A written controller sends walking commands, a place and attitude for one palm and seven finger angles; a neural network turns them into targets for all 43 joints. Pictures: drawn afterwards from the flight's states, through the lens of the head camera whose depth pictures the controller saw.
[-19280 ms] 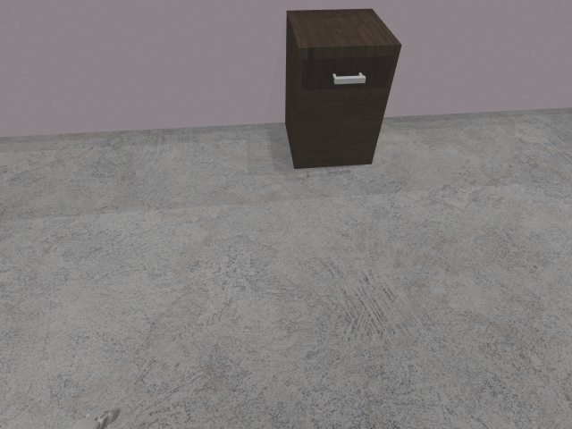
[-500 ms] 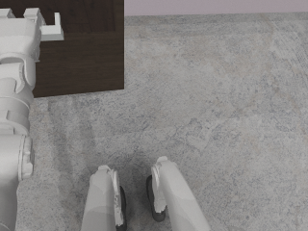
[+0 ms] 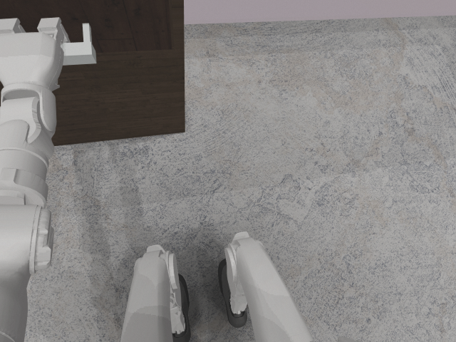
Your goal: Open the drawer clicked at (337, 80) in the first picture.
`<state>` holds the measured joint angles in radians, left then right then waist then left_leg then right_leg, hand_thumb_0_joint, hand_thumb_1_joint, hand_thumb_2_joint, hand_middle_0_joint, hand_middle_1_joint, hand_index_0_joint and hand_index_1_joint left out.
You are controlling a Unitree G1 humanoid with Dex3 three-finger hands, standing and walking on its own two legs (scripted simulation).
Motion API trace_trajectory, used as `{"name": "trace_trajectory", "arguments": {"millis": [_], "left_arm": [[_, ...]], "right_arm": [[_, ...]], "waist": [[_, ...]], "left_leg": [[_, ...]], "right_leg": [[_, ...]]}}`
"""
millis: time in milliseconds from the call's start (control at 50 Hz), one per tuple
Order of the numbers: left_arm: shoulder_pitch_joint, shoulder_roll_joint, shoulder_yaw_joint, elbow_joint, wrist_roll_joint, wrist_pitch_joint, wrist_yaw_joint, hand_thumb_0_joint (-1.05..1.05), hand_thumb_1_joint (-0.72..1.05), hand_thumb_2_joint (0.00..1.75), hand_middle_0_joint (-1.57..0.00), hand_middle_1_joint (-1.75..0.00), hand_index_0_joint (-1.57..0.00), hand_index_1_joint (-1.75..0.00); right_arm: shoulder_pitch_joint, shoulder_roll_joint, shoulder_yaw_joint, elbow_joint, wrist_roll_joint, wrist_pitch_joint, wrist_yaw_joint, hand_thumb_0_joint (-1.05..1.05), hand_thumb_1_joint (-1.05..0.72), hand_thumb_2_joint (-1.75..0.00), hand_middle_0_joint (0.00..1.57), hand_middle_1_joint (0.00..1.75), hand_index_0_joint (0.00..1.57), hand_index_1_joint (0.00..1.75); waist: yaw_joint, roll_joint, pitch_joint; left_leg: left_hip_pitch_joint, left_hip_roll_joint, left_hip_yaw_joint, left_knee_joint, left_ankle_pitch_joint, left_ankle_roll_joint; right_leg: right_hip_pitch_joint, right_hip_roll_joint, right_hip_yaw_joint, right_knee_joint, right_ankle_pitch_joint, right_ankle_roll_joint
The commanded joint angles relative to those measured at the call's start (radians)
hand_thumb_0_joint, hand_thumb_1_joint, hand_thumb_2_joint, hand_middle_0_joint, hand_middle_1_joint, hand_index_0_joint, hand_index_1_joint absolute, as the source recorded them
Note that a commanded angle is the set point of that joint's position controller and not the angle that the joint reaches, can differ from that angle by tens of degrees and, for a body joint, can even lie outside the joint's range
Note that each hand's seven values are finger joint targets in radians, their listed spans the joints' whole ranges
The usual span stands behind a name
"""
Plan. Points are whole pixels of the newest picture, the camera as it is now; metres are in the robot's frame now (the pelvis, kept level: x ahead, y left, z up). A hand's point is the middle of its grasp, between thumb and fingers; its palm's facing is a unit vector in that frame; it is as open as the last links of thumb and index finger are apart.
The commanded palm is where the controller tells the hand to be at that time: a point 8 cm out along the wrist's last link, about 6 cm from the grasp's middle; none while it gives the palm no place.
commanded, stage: pull the drawer open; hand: left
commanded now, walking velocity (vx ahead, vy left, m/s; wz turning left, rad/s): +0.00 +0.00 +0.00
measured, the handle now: (48, 43) +0.60 +0.25 -0.03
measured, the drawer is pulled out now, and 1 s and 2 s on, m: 0.01 0.12 0.21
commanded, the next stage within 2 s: none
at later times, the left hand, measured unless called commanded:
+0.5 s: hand (49, 113) +0.49 +0.25 -0.05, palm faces -0.02 -0.04 -1.00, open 5.5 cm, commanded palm +0.47 +0.23 -0.01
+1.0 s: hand (50, 148) +0.43 +0.24 -0.05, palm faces -0.03 -0.05 -1.00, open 5.5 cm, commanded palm +0.41 +0.23 -0.01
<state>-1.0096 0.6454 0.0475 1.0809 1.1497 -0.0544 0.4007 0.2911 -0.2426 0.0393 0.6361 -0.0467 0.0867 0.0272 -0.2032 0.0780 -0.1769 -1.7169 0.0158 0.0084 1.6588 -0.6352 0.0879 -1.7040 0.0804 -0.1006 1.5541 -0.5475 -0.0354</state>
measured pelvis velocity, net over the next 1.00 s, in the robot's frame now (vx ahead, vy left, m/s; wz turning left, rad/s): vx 0.01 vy -0.01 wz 0.05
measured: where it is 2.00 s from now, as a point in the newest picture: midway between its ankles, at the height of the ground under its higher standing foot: (207, 312)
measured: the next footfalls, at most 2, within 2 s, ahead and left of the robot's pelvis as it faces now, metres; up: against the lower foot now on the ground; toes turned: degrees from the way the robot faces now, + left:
none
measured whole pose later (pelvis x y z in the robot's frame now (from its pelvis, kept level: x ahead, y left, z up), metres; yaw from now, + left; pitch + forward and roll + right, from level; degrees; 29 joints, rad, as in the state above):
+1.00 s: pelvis +0.01 -0.01 +0.03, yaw +3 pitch +35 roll -3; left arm -0.60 0.42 0.03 0.93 1.15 -0.13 0.61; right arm 0.20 -0.24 -0.04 0.69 -0.06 0.09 0.04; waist -0.07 0.06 -0.22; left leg -1.54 0.00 0.04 1.56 -0.63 0.07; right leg -1.55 0.07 -0.07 1.50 -0.57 -0.05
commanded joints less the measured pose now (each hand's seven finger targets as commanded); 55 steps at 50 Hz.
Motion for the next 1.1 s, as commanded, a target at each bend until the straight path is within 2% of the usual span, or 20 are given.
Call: {"name": "trace_trajectory", "arguments": {"millis": [0,20,40,140,180,220,240,280,340,420,620,680,700,740,780,820,880,920,1020,1080], "left_arm": [[-0.172,0.184,0.058,-0.146,-0.023,-0.027,0.005,0.00,0.90,0.90,-0.40,-1.35,-0.40,-1.35],[-0.168,0.188,0.066,-0.168,-0.023,-0.034,0.013,0.00,0.90,0.90,-0.40,-1.35,-0.40,-1.35],[-0.147,0.148,0.042,-0.159,-0.024,-0.034,0.017,0.00,0.90,0.90,-0.40,-1.35,-0.40,-1.35],[-0.099,0.149,0.070,-0.180,-0.022,-0.055,0.057,0.00,0.90,0.90,-0.40,-1.35,-0.40,-1.35],[-0.091,0.086,0.036,-0.191,-0.027,-0.058,0.077,0.00,0.90,0.90,-0.40,-1.35,-0.40,-1.35],[-0.080,0.118,0.068,-0.198,-0.017,-0.066,0.097,0.00,0.90,0.90,-0.40,-1.35,-0.40,-1.35],[-0.071,0.077,0.041,-0.190,-0.019,-0.061,0.105,0.00,0.90,0.90,-0.40,-1.35,-0.40,-1.35],[-0.056,0.085,0.052,-0.186,-0.015,-0.058,0.121,0.00,0.90,0.90,-0.40,-1.35,-0.40,-1.35],[-0.042,0.051,0.037,-0.196,-0.010,-0.052,0.141,0.00,0.90,0.90,-0.40,-1.35,-0.40,-1.35],[-0.017,0.008,0.016,-0.185,-0.013,-0.044,0.159,0.00,0.90,0.90,-0.40,-1.35,-0.40,-1.35],[0.067,0.004,0.027,-0.207,-0.016,-0.054,0.183,0.00,0.90,0.90,-0.40,-1.35,-0.40,-1.35],[0.096,-0.032,0.008,-0.226,-0.019,-0.063,0.193,0.00,0.90,0.90,-0.40,-1.35,-0.40,-1.35],[0.105,-0.008,0.036,-0.237,-0.019,-0.069,0.196,0.00,0.90,0.90,-0.40,-1.35,-0.40,-1.35],[0.130,-0.026,0.024,-0.227,-0.017,-0.071,0.204,0.00,0.90,0.90,-0.40,-1.35,-0.40,-1.35],[0.154,-0.034,0.025,-0.251,-0.018,-0.079,0.211,0.00,0.90,0.90,-0.40,-1.35,-0.40,-1.35],[0.176,-0.029,0.036,-0.258,-0.015,-0.085,0.218,0.00,0.90,0.90,-0.40,-1.35,-0.40,-1.35],[0.199,-0.045,0.029,-0.252,-0.013,-0.087,0.230,0.00,0.90,0.90,-0.40,-1.35,-0.40,-1.35],[0.212,-0.047,0.034,-0.279,-0.003,-0.093,0.241,0.00,0.90,0.90,-0.40,-1.35,-0.40,-1.35],[0.234,-0.091,0.010,-0.274,0.001,-0.085,0.262,0.00,0.90,0.90,-0.40,-1.35,-0.40,-1.35],[0.263,-0.092,0.018,-0.273,0.001,-0.081,0.273,0.00,0.90,0.90,-0.40,-1.35,-0.40,-1.35]], "right_arm": [[0.211,-0.195,-0.076,-0.020,0.000,0.005,-0.011,0.00,-0.90,-0.90,0.20,0.30,0.20,0.30],[0.212,-0.197,-0.080,-0.019,-0.001,0.006,-0.013,0.00,-0.90,-0.90,0.20,0.30,0.20,0.30],[0.208,-0.193,-0.084,-0.018,0.000,0.006,-0.010,0.00,-0.90,-0.90,0.20,0.30,0.20,0.30],[0.194,-0.192,-0.093,-0.007,-0.006,0.009,-0.009,0.00,-0.90,-0.90,0.20,0.30,0.20,0.30],[0.186,-0.185,-0.100,-0.003,-0.009,0.007,-0.006,0.00,-0.90,-0.90,0.20,0.30,0.20,0.30],[0.183,-0.190,-0.102,0.001,-0.011,0.009,-0.004,0.00,-0.90,-0.90,0.20,0.30,0.20,0.30],[0.174,-0.184,-0.106,0.002,-0.011,0.008,-0.003,0.00,-0.90,-0.90,0.20,0.30,0.20,0.30],[0.169,-0.186,-0.107,0.003,-0.012,0.007,-0.002,0.00,-0.90,-0.90,0.20,0.30,0.20,0.30],[0.153,-0.182,-0.112,0.003,-0.013,0.008,0.004,0.00,-0.90,-0.90,0.20,0.30,0.20,0.30],[0.138,-0.178,-0.117,0.005,-0.012,0.008,0.007,0.00,-0.90,-0.90,0.20,0.30,0.20,0.30],[0.098,-0.170,-0.118,-0.003,-0.010,0.001,0.006,0.00,-0.90,-0.90,0.20,0.30,0.20,0.30],[0.083,-0.165,-0.122,-0.004,-0.010,-0.001,0.008,0.00,-0.90,-0.90,0.20,0.30,0.20,0.30],[0.082,-0.166,-0.122,-0.004,-0.012,-0.002,0.007,0.00,-0.90,-0.90,0.20,0.30,0.20,0.30],[0.076,-0.164,-0.124,0.000,-0.010,-0.001,0.007,0.00,-0.90,-0.90,0.20,0.30,0.20,0.30],[0.070,-0.160,-0.127,-0.003,-0.012,-0.003,0.007,0.00,-0.90,-0.90,0.20,0.30,0.20,0.30],[0.066,-0.161,-0.127,-0.002,-0.013,-0.003,0.007,0.00,-0.90,-0.90,0.20,0.30,0.20,0.30],[0.055,-0.157,-0.128,0.002,-0.013,-0.005,0.006,0.00,-0.90,-0.90,0.20,0.30,0.20,0.30],[0.049,-0.158,-0.130,-0.002,-0.014,-0.005,0.008,0.00,-0.90,-0.90,0.20,0.30,0.20,0.30],[0.028,-0.155,-0.133,0.001,-0.014,-0.003,0.010,0.00,-0.90,-0.90,0.20,0.30,0.20,0.30],[0.021,-0.154,-0.136,0.000,-0.014,-0.005,0.009,0.00,-0.90,-0.90,0.20,0.30,0.20,0.30]], "waist": [[0.037,0.110,-0.648],[0.041,0.120,-0.660],[0.039,0.123,-0.650],[0.057,0.078,-0.622],[0.047,0.077,-0.616],[0.063,0.085,-0.630],[0.056,0.077,-0.624],[0.060,0.051,-0.607],[0.072,0.102,-0.625],[0.065,0.058,-0.616],[0.098,0.034,-0.605],[0.100,0.025,-0.589],[0.110,0.030,-0.610],[0.109,0.009,-0.582],[0.115,-0.004,-0.606],[0.123,0.010,-0.599],[0.120,-0.033,-0.562],[0.134,0.007,-0.591],[0.126,-0.019,-0.545],[0.138,-0.026,-0.553]], "left_leg": [[0.505,0.022,-0.108,-0.219,0.400,-0.035],[0.523,0.023,-0.108,-0.218,0.417,-0.035],[0.524,0.022,-0.107,-0.219,0.413,-0.036],[0.516,0.022,-0.105,-0.225,0.418,-0.036],[0.530,0.021,-0.101,-0.227,0.428,-0.035],[0.547,0.023,-0.109,-0.231,0.438,-0.041],[0.549,0.020,-0.103,-0.229,0.438,-0.039],[0.535,0.019,-0.101,-0.234,0.427,-0.038],[0.580,0.017,-0.102,-0.244,0.438,-0.045],[0.579,0.014,-0.102,-0.250,0.418,-0.042],[0.531,-0.006,-0.067,-0.265,0.358,-0.036],[0.535,-0.008,-0.062,-0.269,0.347,-0.035],[0.545,-0.007,-0.063,-0.271,0.362,-0.036],[0.531,-0.009,-0.060,-0.273,0.347,-0.034],[0.527,-0.012,-0.051,-0.269,0.352,-0.031],[0.536,-0.011,-0.057,-0.275,0.356,-0.035],[0.499,-0.015,-0.049,-0.275,0.322,-0.031],[0.541,-0.013,-0.058,-0.284,0.342,-0.036],[0.535,-0.013,-0.060,-0.291,0.308,-0.036],[0.536,-0.017,-0.054,-0.293,0.305,-0.035]], "right_leg": [[0.398,-0.003,0.039,-0.153,0.251,-0.010],[0.399,-0.004,0.042,-0.154,0.267,-0.008],[0.392,-0.004,0.042,-0.157,0.262,-0.009],[0.405,-0.004,0.045,-0.160,0.272,-0.010],[0.407,-0.008,0.048,-0.170,0.288,-0.007],[0.403,-0.009,0.047,-0.160,0.286,-0.009],[0.403,-0.008,0.049,-0.166,0.291,-0.008],[0.415,-0.009,0.049,-0.170,0.289,-0.007],[0.404,-0.012,0.049,-0.171,0.287,-0.010],[0.413,-0.013,0.050,-0.181,0.277,-0.006],[0.490,-0.015,0.073,-0.205,0.268,-0.008],[0.490,-0.014,0.077,-0.216,0.261,-0.008],[0.503,-0.016,0.077,-0.208,0.274,-0.010],[0.500,-0.015,0.078,-0.216,0.264,-0.009],[0.532,-0.016,0.088,-0.219,0.285,-0.008],[0.523,-0.016,0.086,-0.214,0.281,-0.010],[0.536,-0.016,0.092,-0.226,0.259,-0.008],[0.521,-0.019,0.089,-0.215,0.263,-0.012],[0.492,-0.020,0.086,-0.229,0.217,-0.011],[0.509,-0.021,0.089,-0.232,0.218,-0.011]]}}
